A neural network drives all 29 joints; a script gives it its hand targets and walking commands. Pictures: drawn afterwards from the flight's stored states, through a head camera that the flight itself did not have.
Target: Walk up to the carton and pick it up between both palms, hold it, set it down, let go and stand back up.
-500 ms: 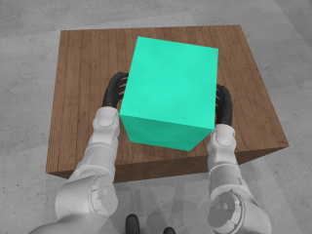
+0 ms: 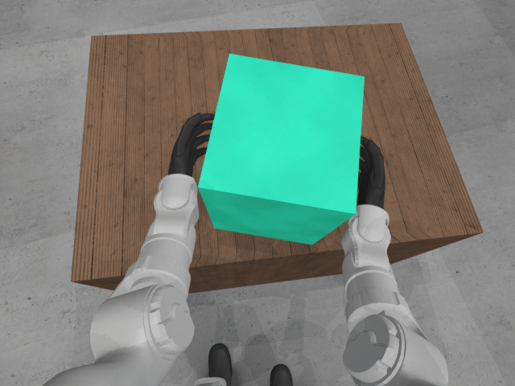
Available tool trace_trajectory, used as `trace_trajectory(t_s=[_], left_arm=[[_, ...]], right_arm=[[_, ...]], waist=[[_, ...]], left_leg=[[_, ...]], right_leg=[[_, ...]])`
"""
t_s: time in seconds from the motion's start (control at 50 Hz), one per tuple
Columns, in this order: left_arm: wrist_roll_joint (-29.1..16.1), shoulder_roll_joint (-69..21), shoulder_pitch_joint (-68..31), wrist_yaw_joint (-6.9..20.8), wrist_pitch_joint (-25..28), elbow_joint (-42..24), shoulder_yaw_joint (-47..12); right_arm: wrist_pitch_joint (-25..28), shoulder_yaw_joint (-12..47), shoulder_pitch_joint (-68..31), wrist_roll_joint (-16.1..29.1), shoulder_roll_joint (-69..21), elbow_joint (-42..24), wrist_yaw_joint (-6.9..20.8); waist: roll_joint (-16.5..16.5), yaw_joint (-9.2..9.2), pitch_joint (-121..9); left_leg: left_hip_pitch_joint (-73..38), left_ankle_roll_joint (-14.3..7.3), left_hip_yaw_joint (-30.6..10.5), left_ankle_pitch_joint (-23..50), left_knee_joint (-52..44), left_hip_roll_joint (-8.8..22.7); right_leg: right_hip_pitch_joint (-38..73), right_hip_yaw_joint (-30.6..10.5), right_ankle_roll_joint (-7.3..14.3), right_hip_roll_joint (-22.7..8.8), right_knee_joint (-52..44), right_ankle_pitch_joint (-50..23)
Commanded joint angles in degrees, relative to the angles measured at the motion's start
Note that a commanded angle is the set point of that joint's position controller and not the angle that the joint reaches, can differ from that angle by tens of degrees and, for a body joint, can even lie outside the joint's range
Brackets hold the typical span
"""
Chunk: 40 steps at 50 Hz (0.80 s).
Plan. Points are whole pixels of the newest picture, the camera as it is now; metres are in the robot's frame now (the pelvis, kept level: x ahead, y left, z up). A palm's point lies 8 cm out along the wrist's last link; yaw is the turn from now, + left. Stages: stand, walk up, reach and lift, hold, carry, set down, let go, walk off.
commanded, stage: set down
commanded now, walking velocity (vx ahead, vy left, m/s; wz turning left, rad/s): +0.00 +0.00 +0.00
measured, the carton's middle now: (277, 164) +0.48 -0.03 -0.07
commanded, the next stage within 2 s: none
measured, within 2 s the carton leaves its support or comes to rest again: rests again in 1.68 s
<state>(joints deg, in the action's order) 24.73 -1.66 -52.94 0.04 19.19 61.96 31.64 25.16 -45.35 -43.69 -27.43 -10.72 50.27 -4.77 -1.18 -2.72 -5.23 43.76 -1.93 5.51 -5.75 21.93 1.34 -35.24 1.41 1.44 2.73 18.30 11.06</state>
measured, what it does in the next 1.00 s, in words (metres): stands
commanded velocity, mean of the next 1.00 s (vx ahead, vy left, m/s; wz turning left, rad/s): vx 0.00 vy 0.00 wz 0.00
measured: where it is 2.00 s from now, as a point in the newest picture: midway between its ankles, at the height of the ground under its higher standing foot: outside the picture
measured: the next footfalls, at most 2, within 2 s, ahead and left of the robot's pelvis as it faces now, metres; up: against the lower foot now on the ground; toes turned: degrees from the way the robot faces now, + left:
none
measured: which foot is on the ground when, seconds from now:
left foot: down 0.00-1.00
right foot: down 0.00-1.00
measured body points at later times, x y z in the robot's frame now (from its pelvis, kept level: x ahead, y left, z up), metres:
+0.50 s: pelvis -0.01 +0.00 +0.00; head +0.18 +0.03 +0.41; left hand +0.47 +0.12 -0.03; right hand +0.42 -0.17 -0.03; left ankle +0.01 +0.09 -0.73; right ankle -0.06 -0.10 -0.73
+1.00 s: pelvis -0.01 +0.00 +0.00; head +0.18 +0.03 +0.41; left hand +0.47 +0.12 -0.03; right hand +0.42 -0.17 -0.03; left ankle +0.01 +0.09 -0.73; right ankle -0.06 -0.10 -0.73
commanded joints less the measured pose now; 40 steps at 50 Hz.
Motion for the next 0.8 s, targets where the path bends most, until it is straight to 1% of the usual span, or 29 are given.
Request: trace_trajectory(t_s=[0.0, 0.02, 0.04, 0.06, 0.08, 0.1, 0.14, 0.16, 0.18, 0.2, 0.22, 0.3, 0.34, 0.36, 0.38, 0.42, 0.44, 0.48, 0.52, 0.54, 0.56, 0.58, 0.62, 0.66, 0.68, 0.7, 0.74, 0.76, 0.78], left_arm=[[5.4, -22.8, -31.4, 2.4, 3.3, 8.9, -11.0], [5.2, -22.8, -31.2, 2.4, 3.3, 8.7, -11.0], [5.6, -22.9, -31.4, 2.3, 3.3, 8.4, -10.6], [5.6, -22.6, -31.1, 2.4, 2.9, 9.1, -10.1], [5.6, -22.9, -31.1, 2.3, 2.9, 8.5, -10.4], [5.8, -22.9, -30.9, 2.2, 2.8, 8.1, -10.0], [6.1, -22.2, -30.8, 2.4, 2.6, 8.3, -9.5], [6.1, -22.1, -29.6, 2.3, 2.6, 8.5, -9.4], [6.2, -22.2, -30.3, 2.4, 2.6, 8.8, -9.4], [6.5, -22.0, -31.3, 2.5, 2.6, 8.7, -8.0], [6.7, -21.4, -31.4, 2.5, 2.6, 8.7, -7.9], [6.1, -21.9, -30.9, 2.3, 2.5, 8.2, -8.5], [6.5, -21.5, -30.5, 2.4, 2.8, 8.1, -7.6], [6.5, -21.3, -31.0, 2.4, 2.6, 8.0, -7.5], [7.0, -21.2, -30.6, 2.5, 2.6, 8.9, -7.2], [7.0, -21.0, -30.7, 2.4, 2.7, 8.5, -6.7], [6.4, -21.2, -30.6, 2.4, 2.6, 8.5, -6.9], [6.9, -20.7, -30.8, 2.6, 2.6, 8.8, -6.5], [7.2, -21.3, -31.1, 2.7, 2.9, 8.6, -6.1], [7.3, -21.2, -30.9, 2.7, 2.9, 8.8, -5.9], [7.3, -20.8, -31.0, 2.6, 3.1, 8.3, -6.4], [7.4, -20.9, -29.4, 2.4, 2.9, 7.7, -6.2], [7.7, -20.5, -30.3, 2.4, 3.0, 8.7, -5.4], [8.1, -20.9, -29.6, 2.5, 2.7, 8.7, -5.2], [7.2, -20.3, -30.5, 2.5, 2.8, 8.1, -5.9], [7.8, -20.1, -29.9, 2.6, 2.6, 8.5, -4.8], [7.1, -20.3, -30.1, 2.6, 2.9, 8.3, -5.6], [7.6, -20.0, -29.6, 2.4, 2.8, 8.4, -5.4], [8.3, -19.4, -28.9, 2.3, 2.6, 8.7, -4.6]], right_arm=[[1.6, 14.7, -28.1, -11.6, -24.4, 12.5, 7.6], [1.4, 14.2, -27.3, -11.9, -24.5, 12.0, 7.7], [1.3, 14.2, -28.1, -11.3, -24.7, 12.2, 7.7], [0.8, 13.5, -27.7, -11.3, -24.4, 12.6, 7.8], [0.7, 13.6, -27.7, -10.8, -24.3, 12.7, 7.9], [0.4, 13.0, -26.3, -11.6, -23.8, 13.0, 7.8], [0.3, 12.4, -26.5, -12.1, -23.7, 12.0, 7.8], [0.2, 12.9, -26.2, -11.6, -24.0, 11.3, 7.8], [0.3, 12.6, -26.9, -12.0, -24.0, 11.1, 7.8], [0.1, 11.9, -27.5, -12.0, -24.4, 10.3, 7.6], [-0.4, 11.3, -26.9, -12.4, -24.3, 11.3, 7.8], [-0.4, 11.1, -26.3, -12.4, -24.5, 11.3, 7.8], [-0.6, 11.7, -25.4, -12.2, -24.3, 10.9, 7.6], [-0.4, 10.9, -26.4, -12.9, -24.0, 10.5, 7.5], [-0.6, 11.2, -26.5, -12.4, -24.5, 11.1, 7.7], [-0.7, 11.2, -25.6, -12.6, -24.4, 11.0, 7.6], [-0.7, 11.5, -25.7, -12.5, -24.2, 10.6, 7.6], [-0.8, 10.7, -25.0, -13.2, -24.6, 10.4, 7.4], [-0.8, 10.8, -25.7, -13.3, -25.3, 10.3, 7.4], [-0.6, 11.1, -25.5, -13.3, -25.1, 9.8, 7.5], [-0.8, 10.0, -24.9, -14.0, -25.2, 10.9, 7.4], [-0.7, 10.9, -24.1, -12.8, -25.1, 11.1, 7.4], [-0.8, 9.8, -24.6, -13.5, -24.6, 10.8, 7.4], [-0.8, 9.6, -24.7, -13.3, -24.2, 10.8, 7.4], [-0.8, 9.4, -24.6, -13.4, -24.0, 10.6, 7.3], [-0.9, 9.5, -24.6, -13.3, -24.2, 11.1, 7.2], [-0.9, 9.7, -24.1, -13.7, -23.7, 10.3, 7.0], [-0.8, 9.4, -23.6, -13.0, -23.7, 11.3, 7.2], [-1.0, 9.3, -23.1, -13.6, -23.4, 11.1, 7.2]], waist=[[6.9, -0.4, -48.4], [6.1, -0.83, -47.7], [6.7, 0.08, -48.4], [6.8, -0.51, -47.2], [7.1, -0.24, -47.9], [6.9, -0.98, -47.5], [6.3, -1.16, -46.6], [6.4, -0.69, -47.2], [6.6, -1.22, -47.4], [5.6, -0.75, -46.8], [6.2, -1.33, -45.6], [6.8, -1.58, -46.6], [5.9, -1.5, -46.5], [5.7, -2.18, -46.7], [6.2, -1.27, -46.4], [6.0, -1.71, -46.3], [5.6, -1.37, -46.7], [5.3, -2.37, -45.8], [5.0, -1.68, -47.0], [5.4, -1.66, -46.4], [6.4, -2.35, -46.5], [6.5, -1.64, -46.2], [6.1, -2.4, -45.7], [6.3, -2.34, -45.1], [6.6, -2.71, -46.1], [5.9, -2.13, -45.1], [5.8, -3.18, -46.3], [7.0, -2.72, -45.7], [6.8, -2.59, -44.1]], left_leg=[[-39.9, 3.1, -2.1, 36.7, 11.2, 3.3], [-40.0, 3.1, -2.5, 36.5, 10.8, 3.3], [-39.5, 3.0, -2.5, 36.0, 10.5, 3.4], [-39.9, 2.9, -2.5, 35.8, 10.6, 3.5], [-41.1, 3.1, -2.6, 37.1, 11.0, 3.5], [-42.4, 3.1, -2.8, 38.4, 11.3, 3.5], [-41.8, 3.0, -2.5, 36.2, 10.8, 3.4], [-40.8, 2.6, -2.4, 35.4, 10.8, 3.2], [-40.6, 2.9, -2.4, 34.6, 10.6, 3.2], [-38.2, 2.3, -2.1, 32.7, 10.0, 2.9], [-38.3, 2.5, -2.3, 31.4, 9.9, 2.9], [-41.0, 2.9, -2.8, 34.5, 10.6, 3.5], [-40.1, 2.4, -2.6, 35.1, 10.6, 3.1], [-40.0, 2.6, -2.8, 34.9, 10.8, 3.0], [-39.7, 2.4, -2.6, 35.2, 10.9, 3.1], [-39.6, 2.3, -2.6, 34.4, 11.2, 3.0], [-39.4, 2.3, -2.4, 34.8, 11.2, 2.8], [-38.6, 2.1, -2.3, 32.6, 10.7, 2.6], [-38.1, 2.0, -2.3, 33.3, 11.2, 2.6], [-37.9, 2.0, -2.4, 32.8, 10.7, 2.7], [-38.5, 2.5, -2.3, 32.6, 10.9, 2.7], [-39.7, 2.5, -2.4, 34.9, 11.1, 2.7], [-39.2, 2.3, -2.3, 33.7, 10.8, 2.6], [-39.4, 2.3, -2.6, 34.2, 10.8, 2.7], [-40.1, 2.3, -2.8, 35.2, 11.4, 2.8], [-39.1, 2.1, -2.6, 34.2, 11.5, 2.8], [-40.2, 2.3, -2.9, 34.6, 11.6, 2.7], [-39.9, 2.4, -2.5, 34.6, 11.2, 2.7], [-39.3, 2.4, -2.6, 34.2, 11.2, 2.7]], right_leg=[[-3.3, 4.1, -1.6, -1.8, 4.6, -25.6], [-3.2, 3.7, -1.7, -1.7, 4.6, -25.7], [-2.9, 4.2, -1.6, -1.8, 4.7, -25.0], [-3.2, 4.2, -1.6, -1.7, 4.6, -23.6], [-4.7, 4.2, -1.4, -1.6, 4.5, -23.3], [-5.3, 4.3, -1.4, -1.5, 4.1, -22.8], [-5.2, 4.3, -1.4, -1.4, 3.5, -21.9], [-5.2, 4.1, -1.4, -1.5, 3.9, -22.3], [-4.9, 4.3, -1.5, -1.5, 4.0, -22.6], [-3.5, 4.2, -1.6, -2.0, 3.9, -23.6], [-3.4, 4.0, -1.9, -2.0, 4.2, -22.9], [-5.7, 4.3, -1.4, -1.7, 4.0, -20.7], [-4.9, 3.8, -1.6, -2.0, 4.1, -24.0], [-4.8, 4.2, -1.8, -1.7, 4.4, -23.3], [-5.4, 4.1, -2.0, -1.8, 4.7, -23.5], [-5.5, 4.0, -1.9, -2.0, 4.7, -23.3], [-4.9, 3.8, -2.0, -2.0, 4.6, -23.7], [-4.5, 3.6, -1.9, -2.1, 4.7, -24.0], [-4.9, 3.5, -2.1, -2.3, 5.3, -24.8], [-4.6, 3.8, -2.2, -2.2, 5.2, -25.3], [-4.7, 3.6, -2.0, -2.2, 5.0, -23.8], [-4.7, 3.7, -1.9, -1.9, 4.9, -24.1], [-4.6, 3.6, -2.0, -1.8, 5.0, -23.7], [-5.3, 3.8, -1.9, -1.9, 4.6, -23.2], [-6.1, 3.8, -1.7, -1.7, 4.6, -22.6], [-6.1, 3.7, -1.7, -2.0, 4.7, -22.0], [-5.6, 3.5, -1.8, -1.9, 5.0, -23.0], [-5.7, 3.7, -1.5, -1.6, 4.4, -22.2], [-5.6, 3.6, -1.6, -1.8, 4.5, -22.6]])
